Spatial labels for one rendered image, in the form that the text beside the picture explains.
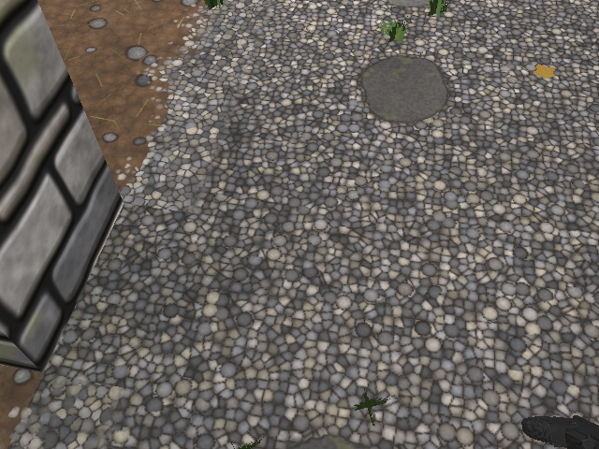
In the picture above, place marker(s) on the right robot hand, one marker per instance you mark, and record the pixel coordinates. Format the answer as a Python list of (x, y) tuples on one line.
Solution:
[(570, 433)]

